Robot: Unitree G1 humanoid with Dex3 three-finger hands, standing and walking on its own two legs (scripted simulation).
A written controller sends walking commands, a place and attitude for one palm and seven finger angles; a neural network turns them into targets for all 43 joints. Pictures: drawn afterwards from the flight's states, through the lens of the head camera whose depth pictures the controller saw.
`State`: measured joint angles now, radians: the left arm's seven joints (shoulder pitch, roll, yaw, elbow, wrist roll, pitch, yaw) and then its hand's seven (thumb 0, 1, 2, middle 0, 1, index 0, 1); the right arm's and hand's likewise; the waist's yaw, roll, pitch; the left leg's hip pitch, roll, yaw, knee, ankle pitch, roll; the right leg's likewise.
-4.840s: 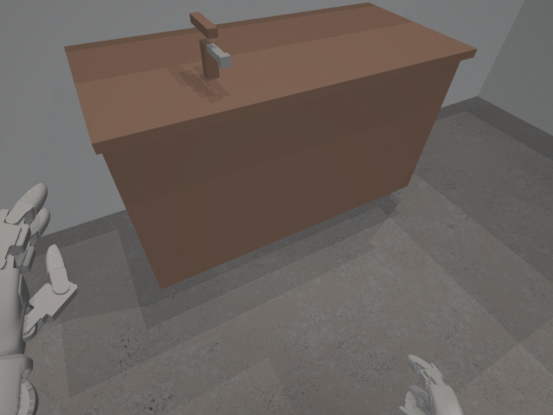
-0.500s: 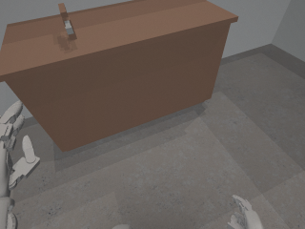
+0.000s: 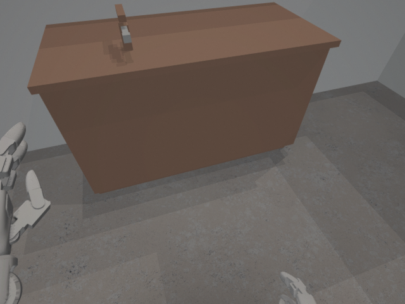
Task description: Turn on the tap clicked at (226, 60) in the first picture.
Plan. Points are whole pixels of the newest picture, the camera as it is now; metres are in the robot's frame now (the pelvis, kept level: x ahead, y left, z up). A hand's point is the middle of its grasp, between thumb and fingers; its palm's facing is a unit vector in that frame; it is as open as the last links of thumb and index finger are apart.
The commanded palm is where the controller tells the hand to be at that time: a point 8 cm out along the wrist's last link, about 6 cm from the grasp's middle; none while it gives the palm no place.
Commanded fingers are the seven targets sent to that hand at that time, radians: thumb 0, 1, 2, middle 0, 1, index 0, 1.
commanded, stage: take the last steps up to it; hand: left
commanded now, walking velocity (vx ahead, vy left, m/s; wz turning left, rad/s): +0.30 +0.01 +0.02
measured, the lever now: (126, 37) +0.94 +0.36 +0.11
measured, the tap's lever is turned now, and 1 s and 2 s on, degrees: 0 0 0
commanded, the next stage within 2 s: none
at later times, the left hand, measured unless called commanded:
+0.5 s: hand (69, 148) +0.32 +0.27 +0.17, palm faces +0.42 -0.83 -0.37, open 7.4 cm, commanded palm +0.25 +0.30 +0.18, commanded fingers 0.00 0.90 0.90 -0.20 -0.30 -0.20 -0.30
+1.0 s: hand (121, 119) +0.41 +0.20 +0.16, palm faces +0.38 -0.80 -0.46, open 7.4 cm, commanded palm +0.35 +0.25 +0.18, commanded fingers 0.00 0.90 0.90 -0.20 -0.30 -0.20 -0.30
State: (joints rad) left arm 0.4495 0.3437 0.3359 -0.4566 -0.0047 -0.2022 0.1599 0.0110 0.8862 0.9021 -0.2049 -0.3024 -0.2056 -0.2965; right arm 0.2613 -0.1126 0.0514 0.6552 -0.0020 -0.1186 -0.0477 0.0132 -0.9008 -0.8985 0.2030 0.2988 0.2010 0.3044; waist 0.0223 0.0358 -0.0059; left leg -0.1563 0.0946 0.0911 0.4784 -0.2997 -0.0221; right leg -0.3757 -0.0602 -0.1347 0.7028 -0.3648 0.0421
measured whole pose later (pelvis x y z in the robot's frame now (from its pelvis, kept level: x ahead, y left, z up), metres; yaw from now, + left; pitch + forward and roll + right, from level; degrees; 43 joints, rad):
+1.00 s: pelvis +0.20 -0.03 +0.00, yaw +1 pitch +0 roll +1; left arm 0.51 0.35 0.37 -0.55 -0.03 -0.20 0.15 0.01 0.88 0.90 -0.21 -0.30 -0.21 -0.30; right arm 0.15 -0.25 -0.03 0.64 0.01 -0.03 -0.06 0.01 -0.91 -0.90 0.20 0.30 0.20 0.30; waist -0.02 0.01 0.09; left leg -0.53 0.09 0.08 1.05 -0.37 -0.04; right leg -0.29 -0.06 -0.20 0.52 -0.24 -0.05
